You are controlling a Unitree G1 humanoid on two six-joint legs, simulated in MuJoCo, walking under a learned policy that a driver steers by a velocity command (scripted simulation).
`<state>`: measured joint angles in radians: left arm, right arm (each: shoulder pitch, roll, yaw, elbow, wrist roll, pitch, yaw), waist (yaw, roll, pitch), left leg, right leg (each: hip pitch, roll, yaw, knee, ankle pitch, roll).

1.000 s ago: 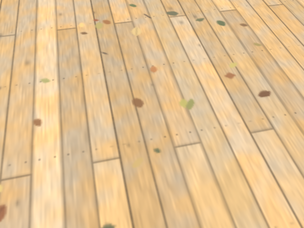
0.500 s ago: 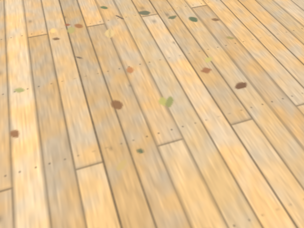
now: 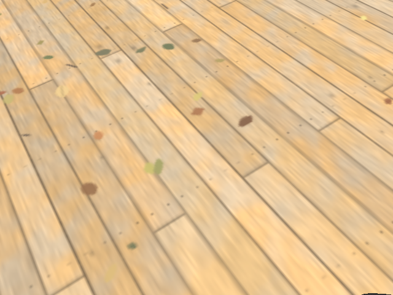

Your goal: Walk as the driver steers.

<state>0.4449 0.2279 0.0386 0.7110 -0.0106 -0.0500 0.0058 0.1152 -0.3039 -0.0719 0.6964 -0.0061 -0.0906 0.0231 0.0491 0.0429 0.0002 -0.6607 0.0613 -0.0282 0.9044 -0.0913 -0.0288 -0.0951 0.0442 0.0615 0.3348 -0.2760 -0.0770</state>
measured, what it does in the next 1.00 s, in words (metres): walks ahead: left foot, then right foot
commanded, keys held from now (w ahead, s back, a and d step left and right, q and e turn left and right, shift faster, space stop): w+e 0.16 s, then w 0.46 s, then w+q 0.20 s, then q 0.18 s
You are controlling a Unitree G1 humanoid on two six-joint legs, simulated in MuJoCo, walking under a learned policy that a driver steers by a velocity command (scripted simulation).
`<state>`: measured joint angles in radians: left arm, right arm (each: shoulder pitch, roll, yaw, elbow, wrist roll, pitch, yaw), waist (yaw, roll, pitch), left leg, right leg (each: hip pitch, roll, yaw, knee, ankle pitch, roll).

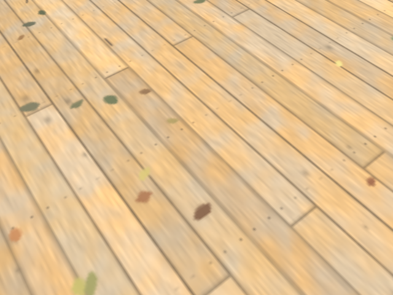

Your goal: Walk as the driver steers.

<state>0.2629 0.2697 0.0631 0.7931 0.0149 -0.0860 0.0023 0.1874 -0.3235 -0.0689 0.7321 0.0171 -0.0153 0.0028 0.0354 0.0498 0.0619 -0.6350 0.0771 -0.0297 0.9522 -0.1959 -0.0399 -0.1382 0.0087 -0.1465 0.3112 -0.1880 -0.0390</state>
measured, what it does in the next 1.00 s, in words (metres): walks ahead, turning left: left foot, then right foot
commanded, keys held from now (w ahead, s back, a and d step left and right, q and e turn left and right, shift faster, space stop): q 1.00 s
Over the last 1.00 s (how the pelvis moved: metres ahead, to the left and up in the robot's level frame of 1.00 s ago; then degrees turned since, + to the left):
0.53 -0.09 0.00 -3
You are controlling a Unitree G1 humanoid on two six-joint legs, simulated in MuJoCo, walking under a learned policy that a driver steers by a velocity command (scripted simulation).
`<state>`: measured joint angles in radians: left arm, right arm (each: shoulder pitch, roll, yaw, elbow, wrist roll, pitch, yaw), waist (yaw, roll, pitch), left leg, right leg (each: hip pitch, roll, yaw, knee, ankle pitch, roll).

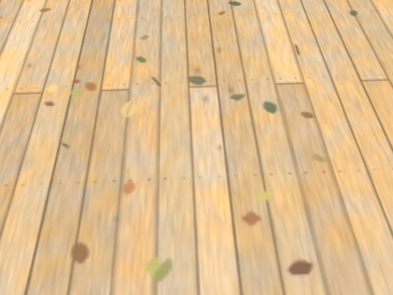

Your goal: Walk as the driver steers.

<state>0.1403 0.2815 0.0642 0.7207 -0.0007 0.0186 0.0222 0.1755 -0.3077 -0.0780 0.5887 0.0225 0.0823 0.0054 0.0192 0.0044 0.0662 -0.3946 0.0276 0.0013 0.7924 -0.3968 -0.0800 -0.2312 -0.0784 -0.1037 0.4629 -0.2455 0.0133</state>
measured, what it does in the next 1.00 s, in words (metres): steps on the spot, turning left: left foot, then right foot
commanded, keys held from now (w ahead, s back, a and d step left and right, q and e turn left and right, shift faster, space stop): q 0.44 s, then no key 0.56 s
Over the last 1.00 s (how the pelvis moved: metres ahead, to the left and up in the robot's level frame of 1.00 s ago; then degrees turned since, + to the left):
0.14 -0.01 -0.01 36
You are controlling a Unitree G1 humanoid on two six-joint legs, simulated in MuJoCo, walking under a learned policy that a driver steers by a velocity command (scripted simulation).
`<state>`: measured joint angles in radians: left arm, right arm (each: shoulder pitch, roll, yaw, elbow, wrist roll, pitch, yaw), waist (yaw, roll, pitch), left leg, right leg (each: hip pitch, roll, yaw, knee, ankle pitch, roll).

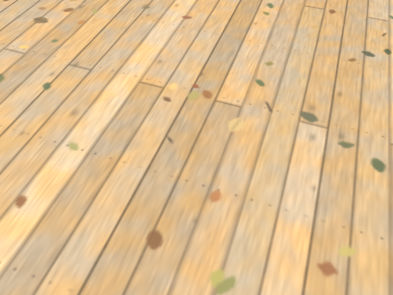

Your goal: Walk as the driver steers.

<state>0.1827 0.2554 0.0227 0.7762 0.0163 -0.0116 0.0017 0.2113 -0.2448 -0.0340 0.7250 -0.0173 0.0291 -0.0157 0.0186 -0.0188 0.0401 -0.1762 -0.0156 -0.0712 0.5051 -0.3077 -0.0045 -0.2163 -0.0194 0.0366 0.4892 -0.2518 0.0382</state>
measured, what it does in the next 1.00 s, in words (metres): lifts its left foot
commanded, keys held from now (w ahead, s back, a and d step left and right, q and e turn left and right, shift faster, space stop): no key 0.62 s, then w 0.38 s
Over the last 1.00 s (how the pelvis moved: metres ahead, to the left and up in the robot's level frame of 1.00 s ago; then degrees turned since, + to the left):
-0.01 0.03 0.00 22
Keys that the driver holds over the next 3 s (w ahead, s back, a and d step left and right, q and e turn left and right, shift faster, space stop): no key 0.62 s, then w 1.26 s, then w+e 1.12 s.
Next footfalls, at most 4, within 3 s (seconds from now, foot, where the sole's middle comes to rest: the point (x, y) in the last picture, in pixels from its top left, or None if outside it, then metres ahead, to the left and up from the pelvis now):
1.34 left None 0.44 0.09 -0.77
1.86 right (243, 233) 0.74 -0.15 -0.77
2.38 left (192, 168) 1.04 0.05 -0.77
2.90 right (271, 144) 1.19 -0.30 -0.77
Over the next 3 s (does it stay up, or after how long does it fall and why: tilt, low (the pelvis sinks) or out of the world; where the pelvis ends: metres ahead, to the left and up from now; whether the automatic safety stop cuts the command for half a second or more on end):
stays up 1.14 -0.18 -0.01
